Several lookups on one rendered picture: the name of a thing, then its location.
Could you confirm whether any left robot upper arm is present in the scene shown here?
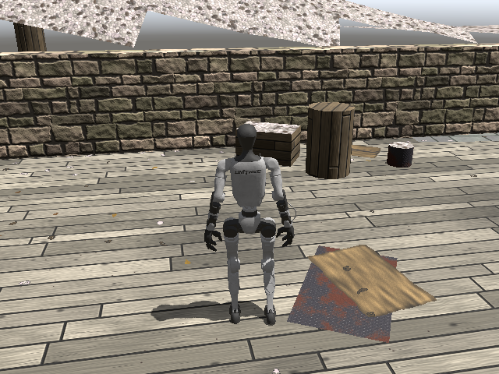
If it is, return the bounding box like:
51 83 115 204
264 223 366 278
213 158 232 203

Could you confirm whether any robot left forearm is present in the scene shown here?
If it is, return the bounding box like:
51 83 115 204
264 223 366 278
206 191 221 231

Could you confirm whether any right robot upper arm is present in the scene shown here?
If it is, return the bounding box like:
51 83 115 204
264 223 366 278
264 157 284 201

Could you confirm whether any robot right forearm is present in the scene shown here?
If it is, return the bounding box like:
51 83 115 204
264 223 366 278
276 189 292 228

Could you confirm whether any robot right foot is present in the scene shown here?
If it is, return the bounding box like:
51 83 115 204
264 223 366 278
264 305 276 324

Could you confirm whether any robot foot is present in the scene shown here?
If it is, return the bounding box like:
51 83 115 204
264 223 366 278
264 305 276 324
229 304 241 324

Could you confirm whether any robot left foot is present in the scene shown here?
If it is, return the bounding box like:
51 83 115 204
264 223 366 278
229 304 241 324

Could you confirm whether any left robot hand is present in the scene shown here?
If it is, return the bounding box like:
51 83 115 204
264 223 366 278
204 229 222 252

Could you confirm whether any right robot hand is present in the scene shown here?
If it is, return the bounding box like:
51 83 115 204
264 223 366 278
276 226 295 247

